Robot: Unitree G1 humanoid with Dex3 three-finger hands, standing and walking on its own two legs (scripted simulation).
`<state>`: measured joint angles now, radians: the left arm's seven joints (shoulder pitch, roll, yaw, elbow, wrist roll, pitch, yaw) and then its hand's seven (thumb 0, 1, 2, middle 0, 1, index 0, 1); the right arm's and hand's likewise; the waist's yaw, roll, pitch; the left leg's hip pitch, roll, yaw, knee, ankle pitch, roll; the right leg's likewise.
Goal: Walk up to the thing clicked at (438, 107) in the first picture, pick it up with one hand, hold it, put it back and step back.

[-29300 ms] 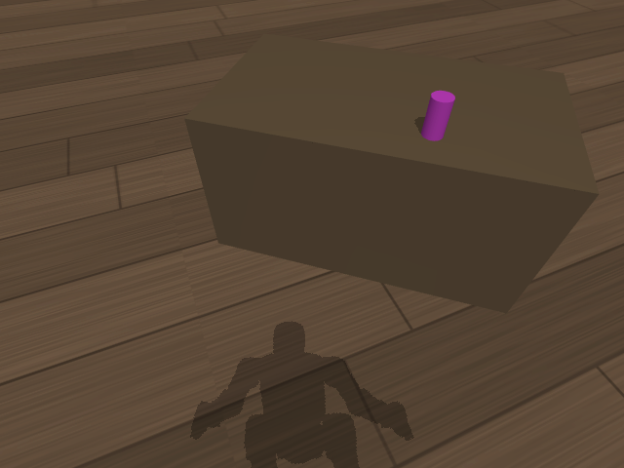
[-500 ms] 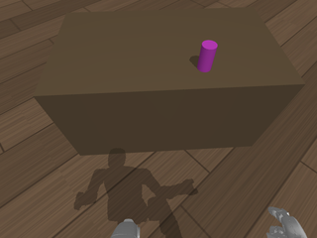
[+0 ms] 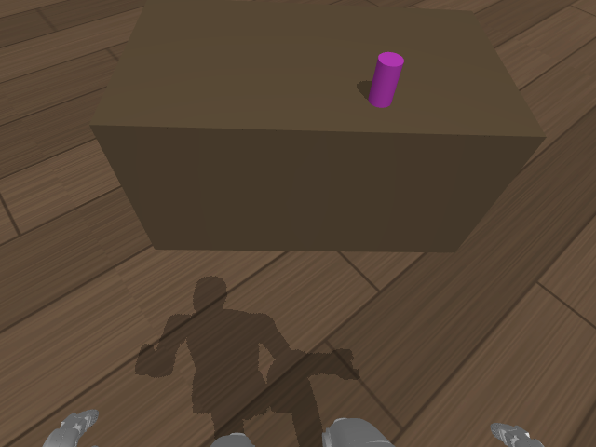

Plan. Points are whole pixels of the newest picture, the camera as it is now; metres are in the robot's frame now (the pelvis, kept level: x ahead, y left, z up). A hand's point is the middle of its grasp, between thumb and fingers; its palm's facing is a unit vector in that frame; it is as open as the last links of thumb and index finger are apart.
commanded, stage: step back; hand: right
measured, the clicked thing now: (385, 80) +0.97 -0.23 -0.10
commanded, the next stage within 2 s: stand in 1.34 s
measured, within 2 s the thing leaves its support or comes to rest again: neither
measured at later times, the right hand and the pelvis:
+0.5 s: hand out of the picture -0.06 -0.28 -0.16, palm faces -0.11 +0.92 -0.37, open 7.3 cm; pelvis -0.16 -0.02 -0.01, yaw +3 degrees
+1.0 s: hand out of the picture -0.08 -0.26 -0.14, palm faces -0.09 +0.92 -0.38, open 7.3 cm; pelvis -0.17 +0.00 +0.00, yaw +3 degrees
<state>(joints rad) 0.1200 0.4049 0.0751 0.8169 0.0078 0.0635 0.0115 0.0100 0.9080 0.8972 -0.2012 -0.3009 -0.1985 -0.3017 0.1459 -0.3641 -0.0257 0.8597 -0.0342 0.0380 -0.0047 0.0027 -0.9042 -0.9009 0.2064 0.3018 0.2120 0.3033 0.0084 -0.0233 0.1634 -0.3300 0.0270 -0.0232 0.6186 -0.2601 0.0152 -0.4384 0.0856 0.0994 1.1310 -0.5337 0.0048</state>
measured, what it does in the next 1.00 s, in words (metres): walks backwards: right foot, then left foot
